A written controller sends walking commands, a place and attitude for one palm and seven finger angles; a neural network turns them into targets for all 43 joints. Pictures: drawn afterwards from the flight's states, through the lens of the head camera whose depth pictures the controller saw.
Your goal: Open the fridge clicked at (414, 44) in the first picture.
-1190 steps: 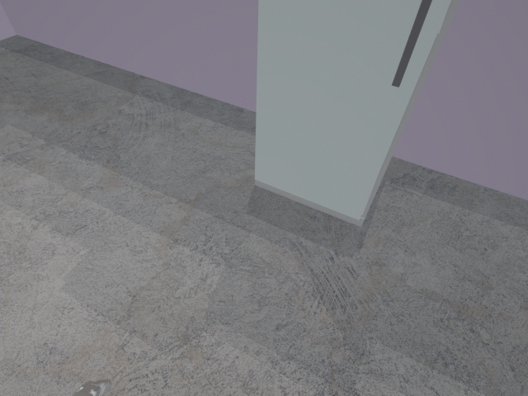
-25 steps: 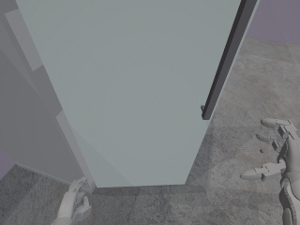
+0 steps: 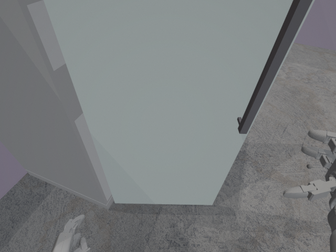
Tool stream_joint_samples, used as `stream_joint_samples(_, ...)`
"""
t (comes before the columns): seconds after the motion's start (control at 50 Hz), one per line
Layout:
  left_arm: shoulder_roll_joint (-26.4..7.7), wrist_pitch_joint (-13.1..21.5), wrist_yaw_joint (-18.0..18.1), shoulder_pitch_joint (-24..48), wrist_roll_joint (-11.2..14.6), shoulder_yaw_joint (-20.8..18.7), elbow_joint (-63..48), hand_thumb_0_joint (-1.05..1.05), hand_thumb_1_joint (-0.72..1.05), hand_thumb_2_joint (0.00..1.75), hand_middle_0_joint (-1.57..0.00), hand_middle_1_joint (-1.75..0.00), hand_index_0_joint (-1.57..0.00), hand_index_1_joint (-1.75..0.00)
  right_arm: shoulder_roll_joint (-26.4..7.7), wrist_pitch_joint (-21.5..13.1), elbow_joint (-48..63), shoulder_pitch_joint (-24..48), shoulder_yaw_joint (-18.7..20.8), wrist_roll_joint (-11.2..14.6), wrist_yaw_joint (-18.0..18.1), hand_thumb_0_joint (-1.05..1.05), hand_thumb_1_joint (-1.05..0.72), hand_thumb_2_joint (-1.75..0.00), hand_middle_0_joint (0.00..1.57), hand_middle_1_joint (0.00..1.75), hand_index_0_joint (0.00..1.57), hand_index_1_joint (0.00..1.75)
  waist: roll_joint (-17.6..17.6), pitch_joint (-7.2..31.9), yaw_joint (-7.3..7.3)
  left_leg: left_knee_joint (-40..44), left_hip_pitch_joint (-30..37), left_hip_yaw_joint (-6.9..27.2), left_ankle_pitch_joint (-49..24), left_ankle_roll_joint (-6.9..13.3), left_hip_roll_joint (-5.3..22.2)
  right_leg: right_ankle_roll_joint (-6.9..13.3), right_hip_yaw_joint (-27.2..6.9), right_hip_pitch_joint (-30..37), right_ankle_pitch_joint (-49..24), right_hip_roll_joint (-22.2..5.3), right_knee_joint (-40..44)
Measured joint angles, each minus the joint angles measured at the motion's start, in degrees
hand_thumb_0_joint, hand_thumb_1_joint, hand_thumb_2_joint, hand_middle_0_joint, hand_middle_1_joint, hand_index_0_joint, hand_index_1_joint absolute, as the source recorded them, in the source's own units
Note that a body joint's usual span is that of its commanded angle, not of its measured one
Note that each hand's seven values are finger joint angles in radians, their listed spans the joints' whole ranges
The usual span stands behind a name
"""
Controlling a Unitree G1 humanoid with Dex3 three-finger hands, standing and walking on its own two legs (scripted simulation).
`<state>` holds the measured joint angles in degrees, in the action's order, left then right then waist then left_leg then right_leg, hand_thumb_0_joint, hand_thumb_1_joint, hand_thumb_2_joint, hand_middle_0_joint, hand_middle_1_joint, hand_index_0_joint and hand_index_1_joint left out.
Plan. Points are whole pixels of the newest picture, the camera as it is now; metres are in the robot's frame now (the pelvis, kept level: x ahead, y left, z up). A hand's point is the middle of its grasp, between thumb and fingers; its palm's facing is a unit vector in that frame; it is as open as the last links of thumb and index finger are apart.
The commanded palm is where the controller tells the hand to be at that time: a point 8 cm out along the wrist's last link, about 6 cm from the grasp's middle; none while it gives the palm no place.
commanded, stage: draw the hand back to the body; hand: right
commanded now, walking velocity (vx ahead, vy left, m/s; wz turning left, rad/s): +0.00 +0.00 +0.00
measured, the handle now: (264, 73) +0.49 -0.21 +0.22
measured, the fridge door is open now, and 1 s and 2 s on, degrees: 69 69 69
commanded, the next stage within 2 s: step back with the hand held close in 1.60 s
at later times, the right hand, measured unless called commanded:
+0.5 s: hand (325, 182) +0.24 -0.28 +0.14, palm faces +0.24 +0.97 -0.02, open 14.6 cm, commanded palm +0.20 -0.32 +0.16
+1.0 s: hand out of the picture +0.22 -0.28 +0.17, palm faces +0.48 +0.81 -0.35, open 11.0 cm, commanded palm +0.17 -0.31 +0.18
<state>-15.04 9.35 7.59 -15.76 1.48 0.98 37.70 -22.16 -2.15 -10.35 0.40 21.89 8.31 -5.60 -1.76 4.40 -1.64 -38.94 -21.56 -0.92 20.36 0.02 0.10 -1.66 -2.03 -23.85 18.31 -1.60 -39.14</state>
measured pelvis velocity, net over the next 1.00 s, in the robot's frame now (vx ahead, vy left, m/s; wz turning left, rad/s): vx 0.02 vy -0.01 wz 0.00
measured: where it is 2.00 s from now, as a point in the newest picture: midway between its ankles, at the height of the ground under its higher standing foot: outside the picture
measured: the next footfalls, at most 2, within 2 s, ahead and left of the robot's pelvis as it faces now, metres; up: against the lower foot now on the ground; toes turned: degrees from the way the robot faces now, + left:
none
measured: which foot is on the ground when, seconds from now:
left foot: down 0.00-1.00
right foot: down 0.00-1.00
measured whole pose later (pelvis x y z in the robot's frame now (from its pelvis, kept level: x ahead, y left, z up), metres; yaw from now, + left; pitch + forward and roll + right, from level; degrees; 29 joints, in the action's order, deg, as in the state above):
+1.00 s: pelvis +0.02 -0.01 +0.02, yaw +0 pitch -3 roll +0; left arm -13.0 9.7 6.5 -12.9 -0.3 2.0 38.2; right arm -19.7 -2.7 15.1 -20.0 19.3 4.1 5.9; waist -2.6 1.4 -4.0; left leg -27.7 -7.5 -0.1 16.9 -0.9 1.3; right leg -0.7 -1.0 -9.4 14.9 -0.5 -27.6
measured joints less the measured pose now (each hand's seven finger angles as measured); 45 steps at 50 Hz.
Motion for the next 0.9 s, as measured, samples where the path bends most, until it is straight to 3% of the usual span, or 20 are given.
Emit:
stream_joint_samples(0.04,0.0,0.0,0.0,0.0,0.1,-0.1,-0.1,0.01,0.90,0.90,-0.20,-0.30,-0.21,-0.30,0.2,-0.1,0.4,-0.5,-0.1,0.1,0.2,-0.01,0.54,-0.20,0.26,1.15,0.25,1.15,0.0,0.1,-0.01,-0.2,0.0,0.1,0.2,-0.1,0.1,0.1,0.1,0.0,0.2,0.0,-0.2)
stream_joint_samples(0.1,0.0,0.7,0.8,0.5,1.1,0.5,0.6,0.01,0.90,0.90,-0.20,-0.30,-0.21,-0.30,2.0,0.2,-1.0,0.3,2.3,9.0,-6.2,-0.01,0.54,-0.20,0.25,1.15,0.25,1.15,0.0,-0.2,0.13,0.6,1.7,-0.3,0.3,-0.2,0.1,0.1,-0.3,1.3,0.4,0.1,0.1)
stream_joint_samples(0.14,0.2,1.1,1.5,0.5,1.5,1.0,0.7,0.01,0.90,0.90,-0.20,-0.30,-0.21,-0.30,2.1,0.5,-1.5,0.2,3.6,12.2,-10.7,-0.01,0.54,-0.20,0.25,1.15,0.25,1.15,0.2,0.3,0.05,1.2,2.8,-0.1,0.2,-0.2,0.1,0.2,-0.1,2.3,0.6,0.1,0.5)
stream_joint_samples(0.2,0.7,1.9,1.6,0.2,1.5,1.2,-0.8,0.01,0.90,0.90,-0.20,-0.30,-0.21,-0.30,0.7,1.8,-0.1,-1.2,3.7,11.7,-13.1,-0.01,0.54,-0.20,0.26,1.15,0.25,1.15,0.4,1.3,-0.19,1.8,3.8,0.2,0.3,-0.3,0.1,0.3,0.3,3.5,0.8,0.1,1.1)
stream_joint_samples(0.26,0.8,2.5,0.8,0.4,1.6,1.2,-2.9,0.01,0.90,0.90,-0.20,-0.30,-0.21,-0.30,-0.1,4.3,3.3,-3.4,3.6,11.4,-12.5,-0.01,0.55,-0.20,0.25,1.15,0.25,1.15,0.0,1.5,-0.43,2.3,4.6,0.4,0.3,-0.4,0.3,0.5,0.4,4.3,0.8,0.2,1.5)
stream_joint_samples(0.36,1.0,2.9,0.0,1.2,1.8,1.6,-4.4,0.01,0.90,0.90,-0.20,-0.30,-0.21,-0.30,1.6,7.5,8.7,-7.0,3.8,12.9,-11.2,-0.01,0.55,-0.20,0.25,1.15,0.25,1.15,-0.4,1.4,-1.48,3.2,5.3,0.1,-0.1,-0.8,0.7,0.8,0.2,4.7,0.5,0.6,2.0)
stream_joint_samples(0.46,1.2,3.1,0.0,2.0,1.6,2.2,-4.4,0.01,0.90,0.90,-0.20,-0.30,-0.21,-0.30,3.7,8.7,13.6,-9.1,1.8,10.9,-9.3,-0.01,0.55,-0.20,0.25,1.15,0.25,1.15,-0.2,0.7,-2.74,3.4,6.1,-0.6,-0.2,-0.9,0.9,0.9,-0.5,5.0,0.3,0.9,1.8)
stream_joint_samples(0.54,1.7,3.2,0.5,2.8,1.3,3.0,-3.6,0.01,0.90,0.90,-0.20,-0.30,-0.21,-0.30,3.7,8.7,16.0,-9.2,0.4,10.3,-8.9,-0.01,0.52,-0.22,0.25,1.13,0.25,1.13,-0.1,0.1,-2.96,3.6,6.9,-1.0,-0.4,-0.8,1.0,0.9,-0.9,5.5,0.1,1.0,1.9)
stream_joint_samples(0.6,2.3,3.2,0.3,3.6,0.0,3.2,-2.8,0.01,0.90,0.90,-0.20,-0.30,-0.21,-0.30,2.2,6.8,17.5,-9.7,-1.2,4.6,-1.5,-0.01,0.46,-0.25,0.25,1.10,0.25,1.10,-0.2,-0.8,-2.45,5.0,8.1,-1.1,-1.1,-0.8,0.9,0.7,-0.9,6.7,-0.6,0.9,3.2)
stream_joint_samples(0.68,2.7,2.4,-0.6,4.0,-0.9,3.1,-2.6,0.01,0.90,0.90,-0.20,-0.30,-0.21,-0.30,1.8,4.3,19.5,-12.8,-1.4,0.2,5.9,-0.01,0.35,-0.30,0.25,1.04,0.25,1.04,-0.5,-1.8,-1.78,6.9,9.1,-0.4,-2.4,-0.8,0.9,0.8,-0.2,8.3,-2.0,0.9,5.8)
stream_joint_samples(0.76,2.4,1.4,-1.0,3.2,-1.3,2.6,-1.8,0.01,0.90,0.90,-0.20,-0.30,-0.21,-0.30,2.4,2.5,21.3,-16.6,-2.3,-1.9,9.1,-0.01,0.23,-0.36,0.24,0.96,0.24,0.96,-0.8,-2.5,-1.96,8.5,10.4,0.2,-3.1,-0.9,1.0,0.9,0.4,10.0,-2.8,1.0,7.9)
stream_joint_samples(0.9,1.8,0.7,-0.9,2.2,-1.7,1.6,0.4,0.01,0.90,0.90,-0.20,-0.30,-0.21,-0.30,3.1,0.6,24.3,-19.3,-3.5,-3.9,11.4,-0.01,-0.01,-0.47,0.24,0.82,0.24,0.82,-0.8,-3.0,-2.56,10.4,12.9,0.5,-3.4,-0.9,1.3,1.0,0.7,12.9,-3.3,1.2,10.3)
